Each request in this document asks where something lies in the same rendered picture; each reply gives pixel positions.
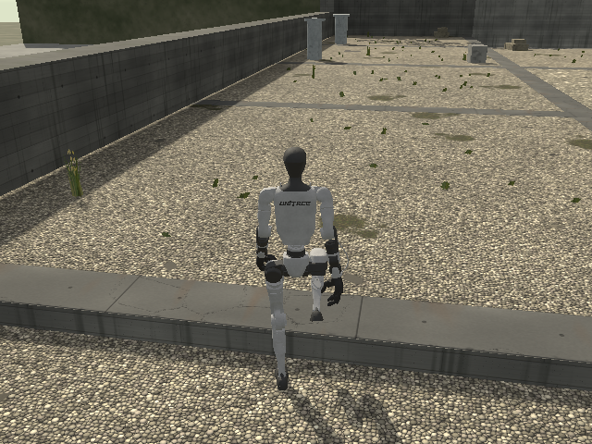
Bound robot left upper arm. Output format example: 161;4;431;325
257;187;276;238

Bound left robot forearm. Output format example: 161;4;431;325
256;225;269;258

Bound right robot forearm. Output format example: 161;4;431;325
325;226;342;278

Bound robot left foot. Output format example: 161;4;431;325
275;366;289;390

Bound left robot hand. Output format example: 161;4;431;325
256;254;277;271

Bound right robot hand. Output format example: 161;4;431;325
321;277;343;306

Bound robot head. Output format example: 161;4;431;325
279;147;311;191

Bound robot right upper arm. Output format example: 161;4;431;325
314;186;335;240

